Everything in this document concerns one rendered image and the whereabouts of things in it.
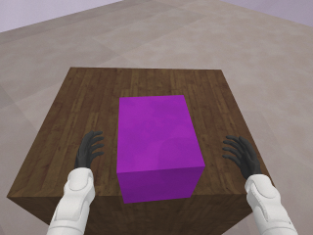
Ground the robot left forearm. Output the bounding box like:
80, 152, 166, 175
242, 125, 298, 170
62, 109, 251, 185
46, 167, 96, 235

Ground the robot right forearm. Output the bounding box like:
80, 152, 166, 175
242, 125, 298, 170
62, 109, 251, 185
245, 174, 298, 235

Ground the robot right hand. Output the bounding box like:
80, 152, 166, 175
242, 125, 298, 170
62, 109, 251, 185
222, 135, 262, 180

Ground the robot left hand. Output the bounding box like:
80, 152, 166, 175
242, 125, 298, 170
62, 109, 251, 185
74, 130, 105, 169

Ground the carton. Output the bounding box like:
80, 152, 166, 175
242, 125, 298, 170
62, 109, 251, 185
116, 95, 205, 204

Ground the pedestal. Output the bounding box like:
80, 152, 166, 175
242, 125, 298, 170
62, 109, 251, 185
7, 67, 276, 235

